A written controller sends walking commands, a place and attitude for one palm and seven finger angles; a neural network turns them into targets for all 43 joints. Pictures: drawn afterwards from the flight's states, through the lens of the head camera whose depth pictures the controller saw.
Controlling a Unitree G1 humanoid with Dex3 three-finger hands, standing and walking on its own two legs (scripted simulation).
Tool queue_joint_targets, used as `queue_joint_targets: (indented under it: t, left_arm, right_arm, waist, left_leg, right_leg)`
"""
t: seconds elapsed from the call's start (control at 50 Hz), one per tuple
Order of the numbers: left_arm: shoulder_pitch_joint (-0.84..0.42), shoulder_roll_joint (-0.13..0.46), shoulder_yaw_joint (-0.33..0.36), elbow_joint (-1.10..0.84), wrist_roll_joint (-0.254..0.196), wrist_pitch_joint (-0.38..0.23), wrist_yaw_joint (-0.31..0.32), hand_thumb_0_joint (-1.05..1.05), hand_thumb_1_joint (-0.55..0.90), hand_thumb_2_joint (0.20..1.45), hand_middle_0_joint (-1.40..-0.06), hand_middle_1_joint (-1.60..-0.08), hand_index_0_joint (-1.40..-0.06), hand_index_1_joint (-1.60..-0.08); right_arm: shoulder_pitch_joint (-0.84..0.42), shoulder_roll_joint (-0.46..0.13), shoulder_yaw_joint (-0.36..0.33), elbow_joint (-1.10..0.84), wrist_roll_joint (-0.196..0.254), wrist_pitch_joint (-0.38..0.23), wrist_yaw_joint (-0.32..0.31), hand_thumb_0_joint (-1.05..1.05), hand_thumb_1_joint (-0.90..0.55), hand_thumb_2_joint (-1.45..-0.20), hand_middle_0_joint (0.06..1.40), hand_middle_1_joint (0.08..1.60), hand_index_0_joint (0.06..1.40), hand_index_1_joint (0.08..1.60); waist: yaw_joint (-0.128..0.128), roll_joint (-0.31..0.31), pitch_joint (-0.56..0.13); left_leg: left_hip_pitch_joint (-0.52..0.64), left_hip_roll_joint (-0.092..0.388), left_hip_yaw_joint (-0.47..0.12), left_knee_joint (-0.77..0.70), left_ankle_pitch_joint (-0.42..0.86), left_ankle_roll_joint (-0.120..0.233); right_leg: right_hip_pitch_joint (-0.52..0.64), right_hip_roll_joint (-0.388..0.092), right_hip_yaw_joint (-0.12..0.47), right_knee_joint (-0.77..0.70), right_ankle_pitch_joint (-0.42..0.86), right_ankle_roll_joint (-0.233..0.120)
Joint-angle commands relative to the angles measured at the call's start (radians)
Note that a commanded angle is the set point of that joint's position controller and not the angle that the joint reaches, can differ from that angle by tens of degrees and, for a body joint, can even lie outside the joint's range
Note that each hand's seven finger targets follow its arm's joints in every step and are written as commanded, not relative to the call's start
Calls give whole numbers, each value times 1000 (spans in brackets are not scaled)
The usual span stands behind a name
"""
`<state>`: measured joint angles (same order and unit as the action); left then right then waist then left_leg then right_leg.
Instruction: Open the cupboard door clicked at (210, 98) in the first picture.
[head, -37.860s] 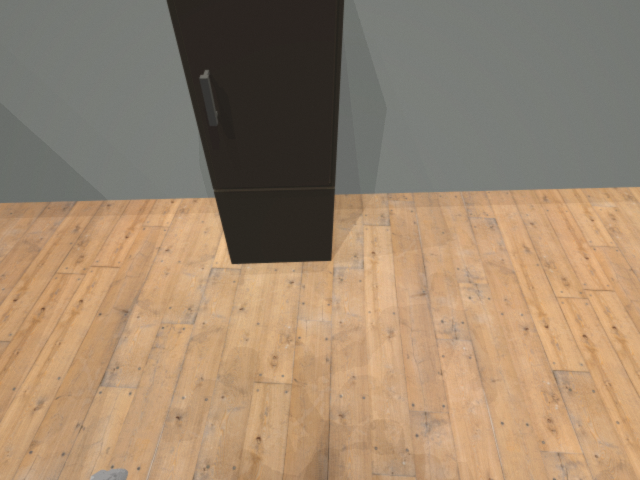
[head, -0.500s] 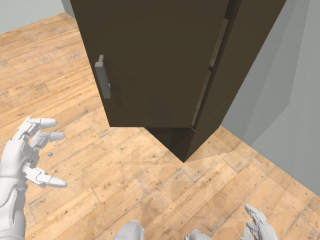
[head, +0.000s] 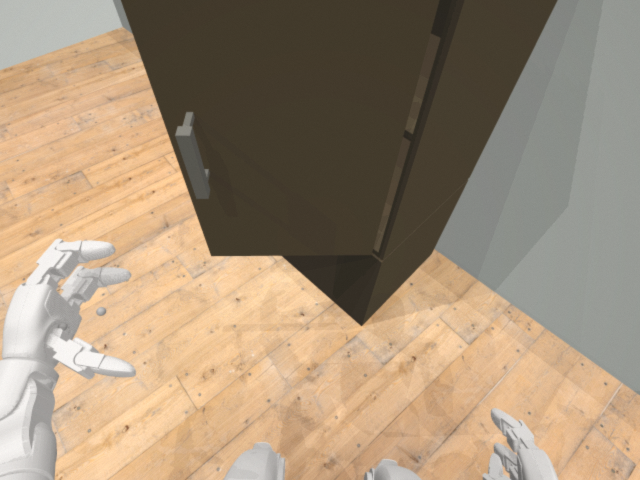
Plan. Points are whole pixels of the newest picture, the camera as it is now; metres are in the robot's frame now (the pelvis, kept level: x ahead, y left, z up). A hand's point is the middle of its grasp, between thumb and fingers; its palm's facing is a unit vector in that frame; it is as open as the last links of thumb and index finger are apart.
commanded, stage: move the hooked fingers beside the handle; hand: left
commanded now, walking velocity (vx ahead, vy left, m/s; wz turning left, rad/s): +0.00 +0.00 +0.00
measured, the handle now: (196, 156) +0.56 +0.23 +0.04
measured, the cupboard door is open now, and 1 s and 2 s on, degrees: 46 46 46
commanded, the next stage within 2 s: none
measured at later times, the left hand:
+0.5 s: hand (109, 274) +0.33 +0.28 +0.05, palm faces +0.09 -1.00 -0.01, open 14.0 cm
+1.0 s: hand (135, 228) +0.41 +0.28 +0.05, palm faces +0.09 -1.00 -0.01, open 14.0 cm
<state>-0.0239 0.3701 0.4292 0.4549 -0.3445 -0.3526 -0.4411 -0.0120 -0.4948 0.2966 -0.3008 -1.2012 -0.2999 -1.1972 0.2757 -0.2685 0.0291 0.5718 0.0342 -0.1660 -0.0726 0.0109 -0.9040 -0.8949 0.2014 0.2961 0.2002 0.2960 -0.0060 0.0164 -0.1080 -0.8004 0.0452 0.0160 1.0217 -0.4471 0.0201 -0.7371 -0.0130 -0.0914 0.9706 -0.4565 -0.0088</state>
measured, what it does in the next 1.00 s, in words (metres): stands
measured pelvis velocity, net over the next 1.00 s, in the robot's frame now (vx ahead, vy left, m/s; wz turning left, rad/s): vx -0.01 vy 0.01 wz -0.03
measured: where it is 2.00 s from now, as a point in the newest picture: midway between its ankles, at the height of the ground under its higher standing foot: outside the picture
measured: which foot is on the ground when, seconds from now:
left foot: down 0.00-1.00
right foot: down 0.00-1.00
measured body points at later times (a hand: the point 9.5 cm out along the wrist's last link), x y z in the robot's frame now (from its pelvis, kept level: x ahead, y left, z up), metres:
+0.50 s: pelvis +0.00 +0.00 +0.00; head +0.07 +0.02 +0.44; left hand +0.32 +0.34 +0.06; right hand +0.13 -0.26 -0.09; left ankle +0.03 +0.10 -0.68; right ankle +0.01 -0.12 -0.68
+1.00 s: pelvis -0.01 +0.01 -0.01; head +0.09 +0.03 +0.43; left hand +0.40 +0.33 +0.05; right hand +0.07 -0.26 -0.12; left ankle +0.03 +0.10 -0.68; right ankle +0.01 -0.12 -0.68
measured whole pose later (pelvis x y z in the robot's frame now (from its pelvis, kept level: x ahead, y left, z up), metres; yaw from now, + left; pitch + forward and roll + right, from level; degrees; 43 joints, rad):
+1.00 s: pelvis -0.01 +0.01 -0.01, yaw -1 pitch +18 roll -3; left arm -0.53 0.50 0.48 0.93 -0.21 -0.40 -0.40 -0.01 -0.50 0.30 -0.30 -1.20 -0.30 -1.20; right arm 0.33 -0.28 0.03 0.62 0.02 -0.07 -0.06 0.01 -0.90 -0.89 0.20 0.30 0.20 0.30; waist -0.07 0.01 -0.12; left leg -0.94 0.05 0.03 1.09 -0.46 0.03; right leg -0.88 -0.01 -0.07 1.03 -0.45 0.00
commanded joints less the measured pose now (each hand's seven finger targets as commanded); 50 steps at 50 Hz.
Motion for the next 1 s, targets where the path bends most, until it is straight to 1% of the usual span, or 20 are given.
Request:
queue_joint_targets:
  t: [0.0,0.06,0.1,0.16,0.18,0.24,0.34,0.36,0.44,0.52,0.54,0.56,0.64,0.7,0.82,0.88,0.9,0.94,0.96,0.98]
  left_arm:
    - [-173,253,86,-232,-20,-75,3,0,-500,300,-300,-1200,-300,-1200]
    - [-173,246,87,-204,-27,-71,-1,0,-500,300,-300,-1200,-300,-1200]
    - [-237,276,111,-130,-23,-63,-2,0,-500,300,-300,-1200,-300,-1200]
    - [-357,295,101,-112,-11,-69,-19,0,-500,300,-300,-1200,-300,-1200]
    - [-364,294,95,-93,-7,-69,-24,0,-500,300,-300,-1200,-300,-1200]
    - [-406,305,84,-107,0,-80,-39,0,-500,300,-300,-1200,-300,-1200]
    - [-363,330,125,-17,-4,-49,-36,0,-500,300,-300,-1200,-300,-1200]
    - [-388,325,116,-11,-3,-44,-33,0,-500,300,-300,-1200,-300,-1200]
    - [-398,330,117,-57,11,-62,-13,0,-500,300,-300,-1200,-300,-1200]
    - [-440,312,101,6,12,-70,3,0,-500,300,-300,-1200,-300,-1200]
    - [-476,338,116,37,24,-70,5,0,-500,300,-300,-1200,-300,-1200]
    - [-545,320,85,31,32,-75,6,0,-500,300,-300,-1200,-300,-1200]
    - [-607,327,69,34,52,-96,9,0,-500,300,-300,-1200,-300,-1200]
    - [-670,335,68,99,66,-93,26,0,-500,300,-300,-1200,-300,-1200]
    - [-756,389,95,206,92,-99,41,0,-500,300,-300,-1200,-300,-1200]
    - [-781,431,121,256,112,-107,47,0,-500,300,-300,-1200,-300,-1200]
    - [-810,414,101,271,115,-109,48,0,-500,300,-300,-1200,-300,-1200]
    - [-834,427,109,307,117,-117,46,0,-500,300,-300,-1200,-300,-1200]
    - [-878,414,86,303,122,-122,44,0,-500,300,-300,-1200,-300,-1200]
    - [-883,424,96,308,125,-125,43,0,-500,300,-300,-1200,-300,-1200]
  right_arm:
    - [-12,-148,-63,-137,0,-50,-17,0,-900,-900,200,300,200,300]
    - [-11,-148,-60,-134,-1,-47,-16,0,-900,-900,200,300,200,300]
    - [-7,-156,-58,-120,0,-41,-22,0,-900,-900,200,300,200,300]
    - [-6,-156,-55,-109,1,-42,-30,0,-900,-900,200,300,200,300]
    - [-2,-157,-55,-109,0,-42,-32,0,-900,-900,200,300,200,300]
    - [11,-157,-58,-101,-3,-46,-33,0,-900,-900,200,300,200,300]
    - [29,-163,-62,-100,-2,-31,-23,0,-900,-900,200,300,200,300]
    - [28,-164,-61,-101,-1,-27,-21,0,-900,-900,200,300,200,300]
    - [42,-160,-67,-112,-4,-16,-11,0,-900,-900,200,300,200,300]
    - [54,-167,-67,-99,-4,-3,-10,0,-900,-900,200,300,200,300]
    - [55,-170,-66,-91,-2,2,-12,0,-900,-900,200,300,200,300]
    - [55,-169,-64,-87,-3,5,-14,0,-900,-900,200,300,200,300]
    - [73,-171,-67,-74,-7,12,-15,0,-900,-900,200,300,200,300]
    - [82,-173,-67,-58,-9,22,-16,0,-900,-900,200,300,200,300]
    - [108,-181,-64,-53,-13,47,-11,0,-900,-900,200,300,200,300]
    - [119,-184,-65,-49,-17,64,-5,0,-900,-900,200,300,200,300]
    - [120,-183,-63,-49,-17,69,-3,0,-900,-900,200,300,200,300]
    - [132,-187,-64,-45,-18,78,-2,0,-900,-900,200,300,200,300]
    - [135,-186,-66,-39,-18,82,-1,0,-900,-900,200,300,200,300]
    - [140,-186,-67,-37,-19,86,1,0,-900,-900,200,300,200,300]
  waist:
    - [2,83,-266]
    - [-3,53,-251]
    - [-16,13,-207]
    - [-23,71,-231]
    - [-22,62,-240]
    - [-18,110,-312]
    - [-3,54,-312]
    - [-11,53,-298]
    - [-2,101,-346]
    - [-26,38,-287]
    - [-28,51,-275]
    - [-41,82,-276]
    - [-42,120,-341]
    - [-53,102,-313]
    - [-52,81,-342]
    - [-47,98,-360]
    - [-61,91,-350]
    - [-65,69,-361]
    - [-79,94,-372]
    - [-70,115,-383]
  left_leg:
    - [203,-39,-42,-162,217,1]
    - [180,-40,-39,-153,212,2]
    - [130,-39,-39,-144,167,3]
    - [141,-38,-38,-133,153,3]
    - [142,-37,-39,-133,150,4]
    - [190,-35,-43,-122,219,3]
    - [164,-33,-42,-123,254,1]
    - [153,-34,-41,-123,248,2]
    - [207,-30,-45,-132,305,-2]
    - [164,-28,-47,-129,251,1]
    - [152,-26,-47,-135,221,-1]
    - [158,-27,-50,-135,203,-1]
    - [229,-22,-64,-135,236,-6]
    - [205,-20,-70,-135,201,-6]
    - [183,-18,-71,-118,217,-3]
    - [172,-16,-68,-109,221,-7]
    - [165,-17,-69,-106,220,-4]
    - [154,-15,-66,-94,230,0]
    - [169,-14,-67,-87,235,1]
    - [176,-15,-69,-85,242,-2]
  right_leg:
    - [111,38,53,-133,184,-14]
    - [109,39,56,-131,191,-10]
    - [88,38,64,-137,148,-7]
    - [72,34,73,-129,129,-12]
    - [71,34,73,-129,123,-12]
    - [80,36,71,-108,191,-17]
    - [94,39,60,-101,231,-14]
    - [87,37,60,-102,231,-12]
    - [84,42,51,-91,257,-17]
    - [53,47,50,-100,214,-15]
    - [39,45,52,-100,188,-14]
    - [16,42,50,-97,166,-14]
    - [-4,45,46,-91,169,-20]
    - [-29,43,44,-95,142,-17]
    - [-31,47,43,-74,155,-21]
    - [-36,46,45,-66,158,-18]
    - [-44,46,44,-66,158,-16]
    - [-46,49,48,-59,171,-15]
    - [-64,48,48,-56,174,-14]
    - [-65,48,49,-54,175,-16]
